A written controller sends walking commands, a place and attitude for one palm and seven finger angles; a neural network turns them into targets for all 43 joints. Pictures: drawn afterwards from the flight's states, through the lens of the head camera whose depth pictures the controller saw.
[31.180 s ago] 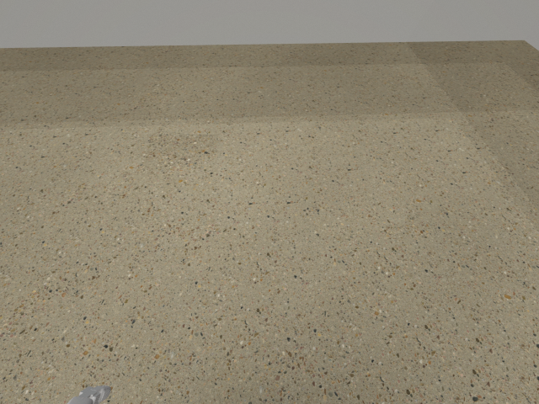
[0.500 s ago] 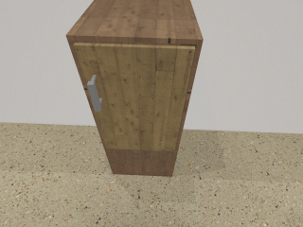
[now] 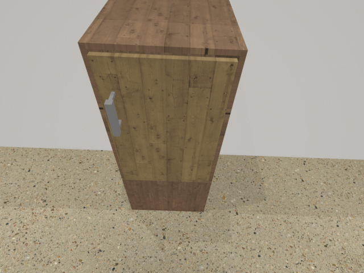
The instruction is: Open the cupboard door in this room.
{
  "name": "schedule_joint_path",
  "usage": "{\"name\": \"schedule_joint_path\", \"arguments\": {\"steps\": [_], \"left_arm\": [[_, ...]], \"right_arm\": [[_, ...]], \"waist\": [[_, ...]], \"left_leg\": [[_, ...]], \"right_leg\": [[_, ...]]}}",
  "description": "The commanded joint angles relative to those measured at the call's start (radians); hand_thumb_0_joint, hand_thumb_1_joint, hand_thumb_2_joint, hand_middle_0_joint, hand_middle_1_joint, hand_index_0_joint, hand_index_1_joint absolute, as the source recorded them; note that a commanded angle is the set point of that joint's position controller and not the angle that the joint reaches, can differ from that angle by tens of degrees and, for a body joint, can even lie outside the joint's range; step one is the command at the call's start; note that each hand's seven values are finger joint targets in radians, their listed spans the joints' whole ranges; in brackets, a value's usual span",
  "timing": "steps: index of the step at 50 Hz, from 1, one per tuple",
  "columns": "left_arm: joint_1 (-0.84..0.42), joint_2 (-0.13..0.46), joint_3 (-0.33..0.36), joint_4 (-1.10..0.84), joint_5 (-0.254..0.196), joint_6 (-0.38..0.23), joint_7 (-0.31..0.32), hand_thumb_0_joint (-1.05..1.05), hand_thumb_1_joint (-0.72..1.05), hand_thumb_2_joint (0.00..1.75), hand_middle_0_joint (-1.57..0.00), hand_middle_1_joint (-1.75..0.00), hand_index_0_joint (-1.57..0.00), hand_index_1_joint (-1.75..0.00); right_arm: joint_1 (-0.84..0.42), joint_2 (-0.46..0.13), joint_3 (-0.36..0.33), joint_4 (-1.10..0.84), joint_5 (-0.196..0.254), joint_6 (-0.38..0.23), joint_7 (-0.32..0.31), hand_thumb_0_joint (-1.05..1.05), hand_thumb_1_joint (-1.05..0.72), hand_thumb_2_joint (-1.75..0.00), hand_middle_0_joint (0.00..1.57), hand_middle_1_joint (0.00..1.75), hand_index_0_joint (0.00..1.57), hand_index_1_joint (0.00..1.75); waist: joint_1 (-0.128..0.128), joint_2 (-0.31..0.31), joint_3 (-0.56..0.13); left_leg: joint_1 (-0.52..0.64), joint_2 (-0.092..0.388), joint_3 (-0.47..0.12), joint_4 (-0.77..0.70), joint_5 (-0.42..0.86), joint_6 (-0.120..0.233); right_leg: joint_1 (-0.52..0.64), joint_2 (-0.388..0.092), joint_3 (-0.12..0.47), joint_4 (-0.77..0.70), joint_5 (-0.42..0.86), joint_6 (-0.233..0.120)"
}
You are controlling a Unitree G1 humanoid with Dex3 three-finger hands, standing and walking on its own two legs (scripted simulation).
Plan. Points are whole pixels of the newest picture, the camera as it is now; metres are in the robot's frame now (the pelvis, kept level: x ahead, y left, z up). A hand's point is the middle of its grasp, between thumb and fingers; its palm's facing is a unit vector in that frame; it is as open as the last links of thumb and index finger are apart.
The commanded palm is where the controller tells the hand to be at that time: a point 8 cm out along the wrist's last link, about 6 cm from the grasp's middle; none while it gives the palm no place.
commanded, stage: look again from close up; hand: left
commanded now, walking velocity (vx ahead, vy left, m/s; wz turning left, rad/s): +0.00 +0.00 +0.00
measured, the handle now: (114, 114) +0.52 +0.23 +0.03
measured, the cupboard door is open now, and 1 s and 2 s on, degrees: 0 0 0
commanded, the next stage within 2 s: raise the hand with hooked fingers in 0.16 s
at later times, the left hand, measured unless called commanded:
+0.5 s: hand (97, 230) +0.20 +0.19 -0.01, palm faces +0.16 -0.99 -0.03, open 7.7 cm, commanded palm +0.12 +0.25 -0.05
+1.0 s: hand (91, 240) +0.19 +0.21 -0.02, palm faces +0.01 -1.00 -0.04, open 10.5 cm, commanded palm +0.15 +0.27 -0.02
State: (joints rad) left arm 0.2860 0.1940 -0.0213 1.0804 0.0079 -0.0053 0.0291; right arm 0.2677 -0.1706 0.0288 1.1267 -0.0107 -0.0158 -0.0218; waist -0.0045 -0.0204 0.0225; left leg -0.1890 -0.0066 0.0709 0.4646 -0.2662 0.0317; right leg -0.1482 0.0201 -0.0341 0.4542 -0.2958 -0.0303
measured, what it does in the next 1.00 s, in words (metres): lowers itself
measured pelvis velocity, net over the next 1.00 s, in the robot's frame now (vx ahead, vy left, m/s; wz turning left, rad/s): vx -0.05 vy -0.03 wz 0.05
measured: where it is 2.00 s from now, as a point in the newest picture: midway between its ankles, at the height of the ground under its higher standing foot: outside the picture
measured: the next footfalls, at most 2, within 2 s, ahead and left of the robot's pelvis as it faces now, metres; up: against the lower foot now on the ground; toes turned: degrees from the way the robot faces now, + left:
none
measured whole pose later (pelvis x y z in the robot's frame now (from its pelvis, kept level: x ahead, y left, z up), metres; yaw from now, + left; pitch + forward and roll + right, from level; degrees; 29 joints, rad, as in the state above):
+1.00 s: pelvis -0.05 -0.03 -0.07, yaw +3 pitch +12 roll -2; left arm 0.22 0.32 0.27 0.19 -0.35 -0.31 -0.39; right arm 0.26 -0.22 0.05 0.59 0.04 -0.20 -0.07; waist -0.02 0.04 -0.11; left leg -0.83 0.03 -0.02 1.06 -0.44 -0.01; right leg -0.75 0.04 -0.12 1.03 -0.49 -0.07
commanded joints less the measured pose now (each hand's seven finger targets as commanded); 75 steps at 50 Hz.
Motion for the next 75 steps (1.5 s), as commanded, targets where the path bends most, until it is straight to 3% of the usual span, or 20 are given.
{"name": "schedule_joint_path", "arguments": {"steps": [1, 12, 13, 14, 15, 16, 17, 18, 20, 23, 26, 29, 32, 34, 36, 39, 43, 48, 62, 75], "left_arm": [[0.038, 0.107, 0.023, -0.027, 0.006, -0.022, 0.011, 0.00, 0.90, 0.90, -0.20, -0.30, -0.20, -0.30], [0.024, 0.104, 0.027, -0.019, 0.008, -0.019, 0.011, 0.00, 0.90, 0.90, -0.20, -0.30, -0.20, -0.30], [0.100, 0.076, 0.021, 0.003, 0.017, -0.033, 0.051, 0.00, 0.90, 0.90, -0.20, -0.30, -0.20, -0.30], [-0.613, 0.340, 0.206, -1.573, -0.185, -0.226, 0.050, 0.00, 0.88, 0.89, -0.20, -0.32, -0.20, -0.32], [-0.152, 0.257, 0.172, -1.338, -0.105, -0.184, 0.080, 0.00, 0.85, 0.88, -0.20, -0.33, -0.20, -0.33], [0.128, 0.006, 0.011, -1.158, -0.139, -0.054, 0.103, 0.00, 0.83, 0.87, -0.21, -0.34, -0.21, -0.34], [0.082, -0.080, -0.014, -1.128, -0.161, -0.050, 0.080, 0.00, 0.81, 0.86, -0.21, -0.36, -0.21, -0.36], [-0.010, -0.020, 0.031, -1.145, -0.162, -0.097, 0.062, 0.00, 0.78, 0.85, -0.21, -0.37, -0.21, -0.37], [0.119, -0.031, 0.093, -0.977, -0.180, -0.223, -0.010, 0.00, 0.74, 0.83, -0.21, -0.40, -0.21, -0.40], [0.300, -0.060, 0.135, -0.873, -0.226, -0.451, -0.195, 0.00, 0.67, 0.80, -0.22, -0.45, -0.22, -0.45], [0.261, 0.103, 0.277, -0.849, -0.266, -0.611, -0.378, 0.00, 0.60, 0.77, -0.22, -0.50, -0.22, -0.50], [0.139, 0.172, 0.334, -1.051, -0.322, -0.538, -0.400, 0.00, 0.53, 0.74, -0.23, -0.54, -0.23, -0.54], [-0.048, 0.208, 0.351, -1.262, -0.342, -0.509, -0.337, 0.00, 0.46, 0.71, -0.23, -0.58, -0.23, -0.58], [-0.088, 0.192, 0.317, -1.353, -0.321, -0.537, -0.298, 0.00, 0.41, 0.69, -0.24, -0.62, -0.24, -0.62], [-0.165, 0.200, 0.274, -1.389, -0.310, -0.562, -0.297, 0.00, 0.36, 0.67, -0.24, -0.64, -0.24, -0.64], [-0.165, 0.212, 0.256, -1.245, -0.313, -0.547, -0.352, 0.00, 0.29, 0.64, -0.24, -0.69, -0.24, -0.69], [-0.136, 0.288, 0.348, -1.102, -0.361, -0.424, -0.426, 0.00, 0.20, 0.60, -0.25, -0.75, -0.25, -0.75], [-0.098, 0.320, 0.452, -1.076, -0.397, -0.359, -0.412, 0.00, 0.08, 0.55, -0.26, -0.82, -0.26, -0.82], [-0.184, 0.318, 0.431, -1.097, -0.382, -0.445, -0.409, 0.00, -0.24, 0.41, -0.28, -1.03, -0.28, -1.03], [-0.327, 0.364, 0.447, -1.032, -0.375, -0.341, -0.444, 0.00, -0.50, 0.30, -0.30, -1.20, -0.30, -1.20]], "right_arm": [[0.023, -0.115, -0.025, -0.035, 0.001, -0.020, -0.009, 0.00, -0.90, -0.90, 0.20, 0.30, 0.20, 0.30], [0.000, -0.125, -0.031, -0.035, 0.000, -0.024, -0.014, 0.00, -0.90, -0.90, 0.20, 0.30, 0.20, 0.30], [-0.054, -0.129, -0.033, -0.108, 0.010, -0.022, -0.005, 0.00, -0.90, -0.90, 0.20, 0.30, 0.20, 0.30], [0.006, -0.278, -0.078, -0.459, 0.061, -0.162, -0.033, 0.00, -0.90, -0.90, 0.20, 0.30, 0.20, 0.30], [-0.068, -0.183, -0.040, -0.411, 0.042, -0.261, -0.063, 0.00, -0.90, -0.90, 0.20, 0.30, 0.20, 0.30], [-0.064, -0.141, -0.053, -0.407, 0.056, -0.281, -0.057, 0.00, -0.90, -0.90, 0.20, 0.30, 0.20, 0.30], [-0.016, -0.157, -0.063, -0.391, 0.052, -0.278, -0.046, 0.00, -0.90, -0.90, 0.20, 0.30, 0.20, 0.30], [-0.044, -0.195, -0.086, -0.446, 0.037, -0.284, -0.038, 0.00, -0.90, -0.90, 0.20, 0.30, 0.20, 0.30], [-0.066, -0.217, -0.104, -0.496, 0.012, -0.276, -0.028, 0.00, -0.90, -0.90, 0.20, 0.30, 0.20, 0.30], [-0.111, -0.212, -0.121, -0.580, 0.007, -0.269, 0.009, 0.00, -0.90, -0.90, 0.20, 0.30, 0.20, 0.30], [-0.145, -0.219, -0.138, -0.661, 0.023, -0.264, 0.034, 0.00, -0.90, -0.90, 0.20, 0.30, 0.20, 0.30], [-0.183, -0.214, -0.124, -0.781, 0.042, -0.233, 0.015, 0.00, -0.90, -0.90, 0.20, 0.30, 0.20, 0.30], [-0.135, -0.199, -0.111, -0.805, 0.046, -0.212, -0.015, 0.00, -0.90, -0.90, 0.20, 0.30, 0.20, 0.30], [-0.097, -0.182, -0.099, -0.786, 0.044, -0.213, -0.031, 0.00, -0.90, -0.90, 0.20, 0.30, 0.20, 0.30], [-0.079, -0.185, -0.086, -0.759, 0.037, -0.225, -0.046, 0.00, -0.90, -0.90, 0.20, 0.30, 0.20, 0.30], [-0.076, -0.200, -0.071, -0.709, 0.044, -0.248, -0.061, 0.00, -0.90, -0.90, 0.20, 0.30, 0.20, 0.30], [-0.083, -0.215, -0.059, -0.707, 0.060, -0.257, -0.073, 0.00, -0.90, -0.90, 0.20, 0.30, 0.20, 0.30], [-0.076, -0.202, -0.057, -0.712, 0.055, -0.252, -0.067, 0.00, -0.90, -0.90, 0.20, 0.30, 0.20, 0.30], [-0.025, -0.234, -0.076, -0.683, 0.055, -0.273, -0.055, 0.00, -0.90, -0.90, 0.20, 0.30, 0.20, 0.30], [-0.032, -0.243, -0.056, -0.704, 0.062, -0.244, -0.062, 0.00, -0.90, -0.90, 0.20, 0.30, 0.20, 0.30]], "waist": [[0.009, 0.022, 0.022], [0.011, 0.028, 0.025], [0.026, 0.061, 0.089], [-0.080, 0.260, -0.446], [0.018, 0.357, -0.450], [-0.028, 0.280, -0.294], [-0.051, 0.146, -0.155], [-0.065, 0.059, -0.046], [-0.044, -0.155, -0.028], [0.038, -0.220, -0.189], [0.074, -0.036, -0.252], [0.084, 0.035, -0.377], [0.035, 0.072, -0.396], [0.001, 0.129, -0.376], [-0.048, 0.093, -0.358], [-0.072, 0.084, -0.286], [-0.024, 0.057, -0.315], [0.022, 0.002, -0.363], [0.000, 0.089, -0.342], [0.000, 0.118, -0.334]], "left_leg": [[-0.001, 0.120, -0.114, -0.086, 0.185, 0.022], [0.022, 0.123, -0.123, -0.094, 0.249, 0.027], [-0.042, 0.127, -0.092, 0.087, 0.380, -0.009], [0.270, 0.023, -0.122, -0.018, 0.576, -0.026], [0.413, 0.106, -0.154, -0.044, 0.755, -0.034], [0.276, 0.092, -0.151, -0.063, 0.736, -0.067], [0.175, 0.090, -0.141, -0.030, 0.645, -0.054], [0.051, 0.075, -0.158, 0.028, 0.476, -0.045], [-0.160, 0.039, -0.144, 0.159, 0.192, -0.036], [-0.352, 0.015, -0.108, 0.343, 0.201, -0.048], [-0.497, -0.007, -0.076, 0.467, 0.107, -0.051], [-0.559, -0.028, -0.034, 0.497, -0.025, -0.026], [-0.554, -0.004, -0.068, 0.513, -0.081, -0.007], [-0.520, 0.010, -0.080, 0.518, -0.070, 0.002], [-0.539, 0.018, -0.091, 0.555, -0.060, 0.010], [-0.584, 0.022, -0.101, 0.564, -0.114, 0.009], [-0.614, 0.013, -0.095, 0.538, -0.118, 0.006], [-0.575, 0.010, -0.101, 0.487, -0.023, -0.001], [-0.362, 0.012, -0.101, 0.361, 0.080, 0.004], [-0.232, 0.024, -0.134, 0.278, 0.126, -0.015]], "right_leg": [[-0.025, -0.121, 0.105, -0.070, 0.201, -0.016], [-0.028, -0.125, 0.094, -0.065, 0.218, -0.007], [-0.091, -0.170, 0.129, -0.070, 0.469, 0.017], [-0.009, -0.066, 0.025, 0.034, 0.503, -0.015], [-0.102, -0.030, 0.002, 0.135, 0.227, -0.018], [-0.211, -0.019, -0.049, 0.195, 0.034, 0.002], [-0.270, -0.022, -0.046, 0.174, 0.010, 0.012], [-0.328, -0.019, -0.060, 0.141, -0.004, 0.014], [-0.411, -0.007, -0.090, 0.145, 0.036, 0.012], [-0.490, 0.000, -0.086, 0.370, 0.133, 0.002], [-0.553, -0.015, -0.014, 0.490, 0.099, -0.018], [-0.503, -0.023, 0.057, 0.467, -0.053, -0.002], [-0.534, -0.012, 0.099, 0.421, -0.167, 0.009], [-0.550, -0.008, 0.098, 0.405, -0.152, 0.007], [-0.569, -0.005, 0.113, 0.402, -0.129, 0.014], [-0.602, -0.009, 0.124, 0.365, -0.209, 0.019], [-0.488, -0.038, 0.178, 0.292, -0.266, 0.034], [-0.363, -0.058, 0.172, 0.287, -0.077, 0.058], [-0.425, 0.000, 0.014, 0.332, 0.068, 0.017], [-0.402, 0.014, -0.030, 0.288, 0.090, 0.002]]}}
